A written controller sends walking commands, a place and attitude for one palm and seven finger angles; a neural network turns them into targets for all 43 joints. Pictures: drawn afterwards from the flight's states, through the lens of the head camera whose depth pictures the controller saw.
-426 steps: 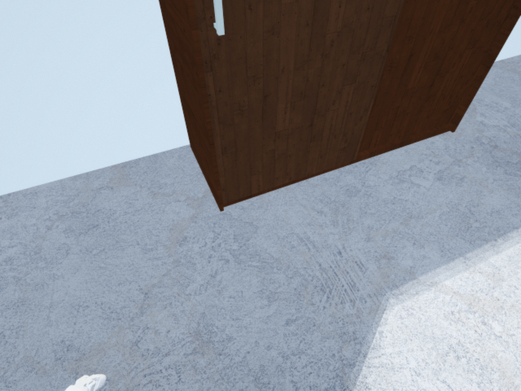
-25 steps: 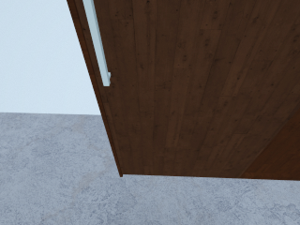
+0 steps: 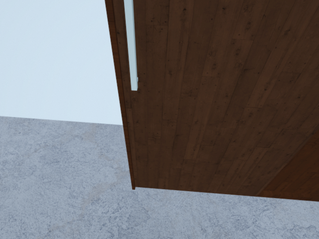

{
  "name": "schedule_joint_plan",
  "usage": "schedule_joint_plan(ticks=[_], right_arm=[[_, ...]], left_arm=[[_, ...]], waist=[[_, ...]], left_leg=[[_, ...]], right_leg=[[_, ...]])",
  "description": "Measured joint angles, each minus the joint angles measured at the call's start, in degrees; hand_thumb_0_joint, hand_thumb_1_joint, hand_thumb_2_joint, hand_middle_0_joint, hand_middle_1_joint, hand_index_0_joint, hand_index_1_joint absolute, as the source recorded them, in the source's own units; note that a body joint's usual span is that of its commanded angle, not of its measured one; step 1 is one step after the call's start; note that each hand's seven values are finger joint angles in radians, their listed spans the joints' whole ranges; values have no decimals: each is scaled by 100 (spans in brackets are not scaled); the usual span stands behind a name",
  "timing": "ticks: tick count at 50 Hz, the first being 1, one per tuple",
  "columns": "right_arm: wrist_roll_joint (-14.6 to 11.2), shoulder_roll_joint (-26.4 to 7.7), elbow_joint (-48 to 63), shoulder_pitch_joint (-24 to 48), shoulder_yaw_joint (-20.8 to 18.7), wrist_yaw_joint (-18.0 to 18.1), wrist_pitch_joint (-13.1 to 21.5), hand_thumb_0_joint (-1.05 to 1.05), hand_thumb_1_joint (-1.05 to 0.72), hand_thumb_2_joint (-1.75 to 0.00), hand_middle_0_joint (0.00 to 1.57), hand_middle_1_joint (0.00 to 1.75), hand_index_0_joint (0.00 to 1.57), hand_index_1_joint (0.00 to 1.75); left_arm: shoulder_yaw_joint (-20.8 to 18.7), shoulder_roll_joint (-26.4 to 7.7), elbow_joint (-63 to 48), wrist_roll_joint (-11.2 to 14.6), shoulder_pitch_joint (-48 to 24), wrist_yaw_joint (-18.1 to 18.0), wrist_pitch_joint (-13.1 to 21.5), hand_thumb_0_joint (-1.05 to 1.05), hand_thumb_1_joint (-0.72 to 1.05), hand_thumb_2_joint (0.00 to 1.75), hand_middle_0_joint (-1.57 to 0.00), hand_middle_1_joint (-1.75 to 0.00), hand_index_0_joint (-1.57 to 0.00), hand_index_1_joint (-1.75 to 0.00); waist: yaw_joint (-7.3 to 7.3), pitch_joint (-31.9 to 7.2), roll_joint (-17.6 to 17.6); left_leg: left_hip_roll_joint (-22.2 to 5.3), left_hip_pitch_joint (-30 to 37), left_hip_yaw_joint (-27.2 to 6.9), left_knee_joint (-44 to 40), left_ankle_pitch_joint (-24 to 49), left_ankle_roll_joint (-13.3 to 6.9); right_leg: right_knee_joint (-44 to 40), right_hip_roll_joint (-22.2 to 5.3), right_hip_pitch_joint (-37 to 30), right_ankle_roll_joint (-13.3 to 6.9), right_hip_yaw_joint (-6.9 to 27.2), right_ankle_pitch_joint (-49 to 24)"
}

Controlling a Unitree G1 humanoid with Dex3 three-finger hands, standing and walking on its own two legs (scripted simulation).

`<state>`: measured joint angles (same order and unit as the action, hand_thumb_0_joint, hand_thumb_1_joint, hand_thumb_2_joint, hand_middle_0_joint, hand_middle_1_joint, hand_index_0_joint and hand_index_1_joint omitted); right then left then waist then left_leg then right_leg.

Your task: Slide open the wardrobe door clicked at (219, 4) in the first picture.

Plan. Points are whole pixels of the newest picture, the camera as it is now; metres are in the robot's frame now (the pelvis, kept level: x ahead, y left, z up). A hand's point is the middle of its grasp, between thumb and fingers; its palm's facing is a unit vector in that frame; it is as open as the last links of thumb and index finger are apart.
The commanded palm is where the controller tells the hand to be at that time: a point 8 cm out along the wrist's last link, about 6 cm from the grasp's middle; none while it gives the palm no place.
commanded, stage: come to a stop and stand still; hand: left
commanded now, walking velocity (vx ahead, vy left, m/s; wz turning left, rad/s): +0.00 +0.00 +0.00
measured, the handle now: (132, 40) +0.57 +0.12 +0.25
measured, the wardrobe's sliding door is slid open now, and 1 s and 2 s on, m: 0.00 0.00 0.00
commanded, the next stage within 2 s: look again from close up in 0.16 s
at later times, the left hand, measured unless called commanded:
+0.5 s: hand out of the picture +0.03 +0.22 -0.16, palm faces -0.02 -0.96 -0.29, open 7.4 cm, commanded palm none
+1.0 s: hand out of the picture +0.07 +0.22 -0.15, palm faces -0.03 -0.95 -0.32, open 7.4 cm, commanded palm none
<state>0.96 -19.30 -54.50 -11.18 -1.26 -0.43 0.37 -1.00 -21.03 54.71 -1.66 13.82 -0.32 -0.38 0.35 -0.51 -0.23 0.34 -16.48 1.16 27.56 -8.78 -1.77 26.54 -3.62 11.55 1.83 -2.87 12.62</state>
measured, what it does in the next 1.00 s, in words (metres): stands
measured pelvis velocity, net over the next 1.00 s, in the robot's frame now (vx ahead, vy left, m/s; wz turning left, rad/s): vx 0.02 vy -0.02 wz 0.00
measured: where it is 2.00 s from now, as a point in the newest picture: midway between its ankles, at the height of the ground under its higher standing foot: outside the picture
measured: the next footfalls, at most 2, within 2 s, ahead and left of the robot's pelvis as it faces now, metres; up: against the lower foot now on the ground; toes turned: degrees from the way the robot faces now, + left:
none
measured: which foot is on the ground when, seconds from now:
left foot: down 0.00-1.00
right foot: down 0.00-1.00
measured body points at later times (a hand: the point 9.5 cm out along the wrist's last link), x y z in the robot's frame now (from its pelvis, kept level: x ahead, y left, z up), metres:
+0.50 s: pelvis +0.01 -0.01 +0.00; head +0.01 +0.00 +0.45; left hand +0.03 +0.27 -0.14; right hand +0.06 -0.28 -0.13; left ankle +0.07 +0.10 -0.74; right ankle +0.02 -0.15 -0.74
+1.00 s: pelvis +0.02 -0.02 +0.01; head +0.02 -0.02 +0.46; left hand +0.07 +0.27 -0.13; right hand +0.08 -0.30 -0.13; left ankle +0.07 +0.10 -0.74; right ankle +0.02 -0.15 -0.74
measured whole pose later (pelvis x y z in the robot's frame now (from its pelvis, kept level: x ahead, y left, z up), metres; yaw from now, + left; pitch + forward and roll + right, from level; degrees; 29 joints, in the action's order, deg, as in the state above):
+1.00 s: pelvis +0.02 -0.02 +0.01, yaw +0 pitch -2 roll +0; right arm 0.2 -18.1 -62.6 -9.6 -0.4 -0.5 0.2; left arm 0.4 -17.8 60.5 -1.3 11.7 -0.6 0.2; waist 0.0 2.0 -0.6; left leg -0.3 -12.5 0.6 22.3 -7.7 -0.4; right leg 21.7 -2.8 7.8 1.8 -3.3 11.7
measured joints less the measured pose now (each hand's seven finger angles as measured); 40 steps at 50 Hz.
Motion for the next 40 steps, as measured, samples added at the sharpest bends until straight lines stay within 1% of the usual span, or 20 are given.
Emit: schedule_joint_plan(ticks=[5,12,23,30,40], right_arm=[[-22,26,-172,-41,37,-20,-26,1,-91,-90,21,30,20,30],[-57,137,-451,-88,68,-29,-41,1,-91,-90,21,30,20,30],[-85,258,-685,-12,67,-13,-30,1,-91,-90,21,30,20,30],[-88,256,-720,89,60,-6,-17,1,-91,-90,21,30,20,30],[-77,182,-753,145,65,-8,-11,1,-91,-90,21,30,20,30]], left_arm=[[51,45,173,5,110,9,-14,1,90,90,-20,-30,-20,-30],[135,245,412,17,240,-3,-12,1,90,90,-21,-30,-20,-30],[186,480,596,22,183,-39,23,1,90,90,-21,-30,-21,-30],[178,486,590,24,50,-50,57,1,90,90,-21,-30,-21,-30],[146,388,554,27,-143,-40,62,1,90,90,-21,-30,-21,-30]], waist=[[10,57,-5],[20,152,-1],[6,237,-4],[-9,243,-21],[-25,226,-30]], left_leg=[[29,20,0,-92,53,-16],[44,103,-1,-209,95,-16],[17,222,-21,-340,127,32],[-23,283,-26,-385,129,72],[-45,342,-45,-475,141,111]], right_leg=[[-83,-24,-20,27,1,-53],[-189,-36,-97,75,0,-99],[-301,-6,-207,76,-19,-123],[-352,35,-266,49,-22,-128],[-414,61,-314,16,-40,-120]])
